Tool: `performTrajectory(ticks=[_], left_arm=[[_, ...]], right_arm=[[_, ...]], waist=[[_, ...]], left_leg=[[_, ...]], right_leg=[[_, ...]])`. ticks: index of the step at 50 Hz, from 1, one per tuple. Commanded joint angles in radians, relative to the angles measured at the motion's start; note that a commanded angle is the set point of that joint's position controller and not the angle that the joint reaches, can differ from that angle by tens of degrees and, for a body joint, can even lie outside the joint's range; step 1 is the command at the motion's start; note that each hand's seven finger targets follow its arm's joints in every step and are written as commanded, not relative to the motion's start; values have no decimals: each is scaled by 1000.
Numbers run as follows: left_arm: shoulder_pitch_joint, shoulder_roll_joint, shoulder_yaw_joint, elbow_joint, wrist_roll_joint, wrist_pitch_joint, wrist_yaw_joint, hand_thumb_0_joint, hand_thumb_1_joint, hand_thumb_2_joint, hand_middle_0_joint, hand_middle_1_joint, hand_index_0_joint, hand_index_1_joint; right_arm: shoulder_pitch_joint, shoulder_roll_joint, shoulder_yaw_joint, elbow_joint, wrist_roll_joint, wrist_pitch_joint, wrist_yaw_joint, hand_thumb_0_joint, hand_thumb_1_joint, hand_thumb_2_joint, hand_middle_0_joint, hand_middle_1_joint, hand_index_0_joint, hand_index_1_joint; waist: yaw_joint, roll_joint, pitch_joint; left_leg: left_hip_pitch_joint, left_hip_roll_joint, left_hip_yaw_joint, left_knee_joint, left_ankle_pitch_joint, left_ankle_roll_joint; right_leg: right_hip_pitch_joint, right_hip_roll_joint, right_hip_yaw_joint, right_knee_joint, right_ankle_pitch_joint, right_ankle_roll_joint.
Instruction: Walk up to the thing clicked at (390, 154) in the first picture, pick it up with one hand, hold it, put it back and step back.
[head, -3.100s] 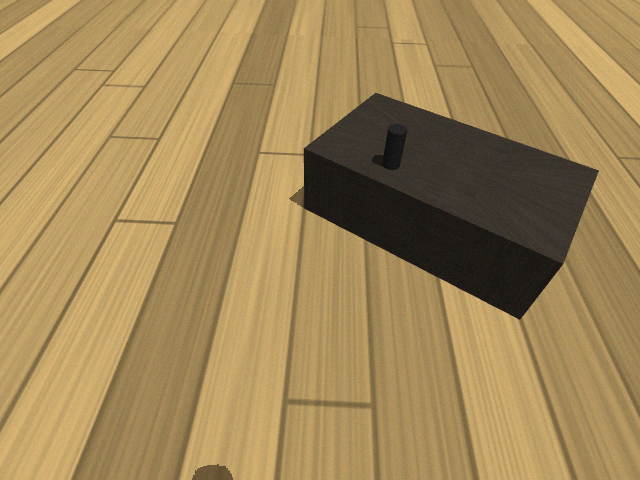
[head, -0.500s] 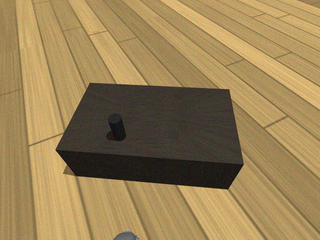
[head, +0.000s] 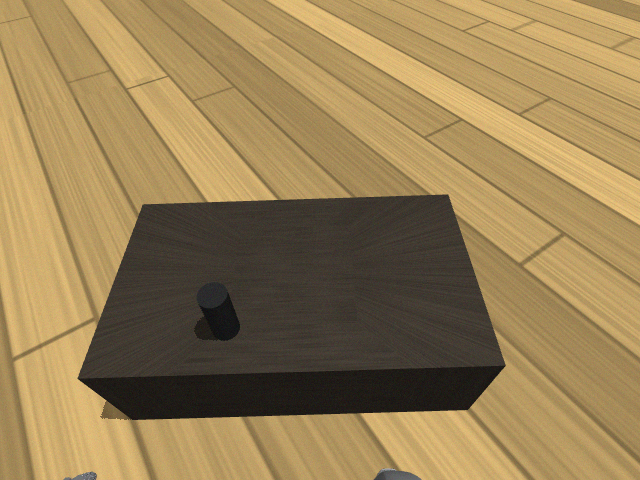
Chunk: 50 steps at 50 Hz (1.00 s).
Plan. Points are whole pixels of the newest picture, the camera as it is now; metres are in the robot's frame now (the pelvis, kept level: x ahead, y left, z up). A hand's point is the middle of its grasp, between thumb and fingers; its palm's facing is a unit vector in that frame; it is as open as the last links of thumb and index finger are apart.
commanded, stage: walk up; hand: left
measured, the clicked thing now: (219, 312) +0.54 +0.24 -0.34
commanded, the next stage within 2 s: stand in 1.44 s
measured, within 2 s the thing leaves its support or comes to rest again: neither
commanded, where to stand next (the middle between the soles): +0.11 +0.02 m, yaw +0 degrees
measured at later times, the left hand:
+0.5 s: hand out of the picture +0.13 +0.31 -0.15, palm faces -0.03 -0.94 -0.34, open 7.4 cm
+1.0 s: hand out of the picture +0.16 +0.29 -0.12, palm faces -0.02 -0.95 -0.32, open 7.4 cm
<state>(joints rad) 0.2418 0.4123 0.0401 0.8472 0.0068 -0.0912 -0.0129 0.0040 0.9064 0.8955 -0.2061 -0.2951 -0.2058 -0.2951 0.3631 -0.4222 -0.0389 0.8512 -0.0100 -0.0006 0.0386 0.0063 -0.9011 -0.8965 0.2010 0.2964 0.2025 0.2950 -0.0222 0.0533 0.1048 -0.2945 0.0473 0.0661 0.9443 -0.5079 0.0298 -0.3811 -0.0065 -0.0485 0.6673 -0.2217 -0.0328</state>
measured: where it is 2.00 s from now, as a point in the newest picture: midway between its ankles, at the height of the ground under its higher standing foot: outside the picture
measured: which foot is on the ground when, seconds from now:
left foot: up 0.00-0.18, down 0.20-1.00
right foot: down 0.00-1.00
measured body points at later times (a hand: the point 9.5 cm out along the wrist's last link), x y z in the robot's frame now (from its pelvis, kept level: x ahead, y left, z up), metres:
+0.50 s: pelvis +0.06 +0.05 +0.01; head +0.09 +0.06 +0.46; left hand +0.13 +0.36 -0.13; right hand +0.15 -0.26 -0.11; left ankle +0.10 +0.18 -0.71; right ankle +0.07 -0.10 -0.71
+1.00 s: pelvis +0.07 +0.04 +0.03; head +0.08 +0.04 +0.48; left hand +0.16 +0.34 -0.10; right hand +0.16 -0.26 -0.10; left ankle +0.10 +0.18 -0.71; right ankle +0.07 -0.10 -0.71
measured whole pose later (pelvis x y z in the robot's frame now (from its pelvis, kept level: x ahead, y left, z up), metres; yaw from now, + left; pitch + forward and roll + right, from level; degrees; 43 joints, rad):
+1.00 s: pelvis +0.07 +0.04 +0.03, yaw -1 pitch -2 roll +0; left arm 0.05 0.34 0.01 1.17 0.00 0.00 -0.02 0.00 0.91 0.90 -0.21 -0.29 -0.20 -0.29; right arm 0.04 -0.36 0.00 1.17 -0.01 -0.02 0.01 0.00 -0.90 -0.90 0.20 0.30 0.20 0.29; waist 0.01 0.01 0.06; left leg -0.16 0.06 0.05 0.35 -0.14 -0.03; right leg -0.13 -0.03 0.01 0.34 -0.17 0.03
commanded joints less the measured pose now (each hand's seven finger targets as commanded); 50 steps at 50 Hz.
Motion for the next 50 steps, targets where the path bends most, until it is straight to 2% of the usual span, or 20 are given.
performTrajectory(ticks=[1, 3, 6, 8, 9, 10, 11, 12, 14, 16, 17, 18, 19, 22, 25, 28, 30, 37, 41, 50], left_arm=[[56, 300, 84, -59, -9, -2, 33, 0, 900, 900, -200, -300, -200, -300], [1, 277, 73, -62, 6, 5, 29, 0, 900, 900, -200, -300, -200, -300], [-33, 243, 59, -54, 19, 21, 22, 0, 900, 900, -200, -300, -200, -300], [-82, 224, 49, -45, 4, 43, 18, 0, 900, 900, -200, -300, -200, -300], [-91, 182, 34, -46, -4, 55, 16, 0, 900, 900, -200, -300, -200, -300], [-79, 128, 18, -43, -12, 65, 15, 0, 900, 900, -200, -300, -200, -300], [-42, 143, 21, -24, -17, 78, 21, 0, 900, 900, -200, -300, -200, -300], [-51, 211, 45, 17, -9, 86, 25, 0, 900, 900, -200, -300, -200, -300], [-15, 181, 40, 58, -11, 83, 21, 0, 900, 900, -200, -300, -200, -300], [0, 183, 39, 103, -9, 67, 22, 0, 900, 900, -200, -300, -200, -300], [-21, 196, 44, 107, -3, 61, 23, 0, 900, 900, -200, -300, -200, -300], [-59, 213, 41, 100, -2, 57, 23, 0, 900, 900, -200, -300, -200, -300], [-107, 214, 32, 98, -8, 59, 17, 0, 900, 900, -200, -300, -200, -300], [-130, 180, 9, 132, -13, 71, 15, 0, 900, 900, -200, -300, -200, -300], [-114, 173, 3, 178, -16, 72, 14, 0, 900, 900, -200, -300, -200, -300], [-168, 179, 1, 199, -13, 67, 13, 0, 900, 900, -200, -300, -200, -300], [-176, 172, -2, 216, -13, 66, 13, 0, 900, 900, -200, -300, -200, -300], [-233, 154, -2, 257, -10, 71, 10, 0, 900, 900, -200, -300, -200, -300], [-236, 152, 5, 271, -7, 71, 8, 0, 900, 900, -200, -300, -200, -300], [-242, 147, 17, 267, -3, 76, 7, 0, 900, 900, -200, -300, -200, -300]], right_arm=[[2, -222, -68, -79, 12, -24, -25, 0, -900, -900, 200, 300, 200, 300], [64, -199, -67, -25, 6, -24, -18, 0, -900, -900, 200, 300, 200, 300], [41, -155, -56, 11, 8, -36, -20, 0, -900, -900, 200, 300, 200, 300], [61, -150, -60, 46, 6, -49, -34, 0, -900, -900, 200, 300, 200, 300], [53, -167, -62, 54, -2, -56, -44, 0, -900, -900, 200, 300, 200, 300], [9, -216, -67, 43, -13, -64, -49, 0, -900, -900, 200, 300, 200, 300], [-74, -306, -74, 8, -8, -69, -50, 0, -900, -900, 200, 300, 200, 300], [-145, -323, -80, 4, -3, -64, -48, 0, -900, -900, 200, 300, 200, 300], [-209, -262, -54, 14, -8, -66, -53, 0, -900, -900, 200, 300, 200, 300], [-233, -232, -40, 35, 4, -62, -50, 0, -900, -900, 200, 300, 200, 300], [-220, -208, -30, 46, 9, -59, -48, 0, -900, -900, 200, 300, 200, 300], [-196, -179, -19, 56, 15, -59, -49, 0, -900, -900, 200, 300, 200, 300], [-192, -181, -20, 73, 20, -58, -52, 0, -900, -900, 200, 300, 200, 300], [-270, -205, -20, 104, 11, -59, -54, 0, -900, -900, 200, 300, 200, 300], [-312, -191, -8, 130, 16, -57, -53, 0, -900, -900, 200, 300, 200, 300], [-330, -173, -3, 162, 20, -51, -51, 0, -900, -900, 200, 300, 200, 300], [-348, -176, -3, 180, 20, -49, -48, 0, -900, -900, 200, 300, 200, 300], [-394, -159, 4, 236, 14, -41, -42, 0, -900, -900, 200, 300, 200, 300], [-394, -149, 6, 252, 12, -44, -41, 0, -900, -900, 200, 300, 200, 300], [-380, -146, 4, 258, 8, -43, -42, 0, -900, -900, 200, 300, 200, 300]], waist=[[41, -137, -38], [11, -218, -45], [19, -255, -97], [-14, -216, -130], [-23, -163, -122], [-6, -15, -105], [21, 115, -90], [22, 70, -39], [62, 56, -61], [74, 91, -109], [65, 72, -136], [38, 25, -160], [10, 6, -171], [33, 38, -176], [45, 13, -175], [21, -39, -162], [23, -43, -170], [20, -73, -134], [24, -85, -163], [24, -66, -158]], left_leg=[[-302, 56, -126, 145, -49, 1], [-176, 46, -70, 41, 57, -8], [-23, 11, -16, -188, 131, -25], [114, -27, 20, -342, 297, -30], [150, -16, -13, -402, 322, -25], [131, 112, -202, -505, 264, 7], [-38, 316, -512, -651, 62, 120], [-163, 347, -533, -657, 7, 190], [-81, 243, -368, -565, 134, 138], [-70, 176, -233, -453, 394, 69], [-81, 159, -204, -411, 451, 44], [-56, 121, -170, -399, 430, 19], [30, 92, -148, -434, 352, 9], [40, 141, -190, -495, 358, 28], [72, 139, -172, -509, 387, 27], [114, 104, -128, -512, 395, 6], [145, 103, -122, -520, 415, 6], [176, 100, -116, -616, 358, -15], [205, 97, -101, -632, 417, -23], [192, 100, -99, -662, 408, -30]], right_leg=[[178, -328, 454, -321, -95, -252], [38, -243, 296, -299, -72, -204], [-29, -194, 186, -206, 63, -178], [-87, -161, 142, -81, 0, -133], [-141, -142, 136, -26, -50, -93], [-190, -83, 93, 57, -133, -47], [-118, -2, 60, 147, -265, -2], [-17, -34, 86, 231, -320, 0], [-6, -43, 86, 129, -243, -5], [121, -46, 72, -53, -28, -7], [181, -76, 118, -87, 69, -15], [171, -118, 195, -117, 110, -37], [105, -117, 193, -105, 114, -46], [147, -83, 115, -105, 101, -5], [175, -94, 125, -158, 103, -9], [156, -113, 145, -217, 149, -11], [165, -118, 141, -242, 170, -3], [169, -123, 149, -358, 68, 8], [219, -127, 142, -380, 122, 11], [248, -123, 127, -399, 116, 20]])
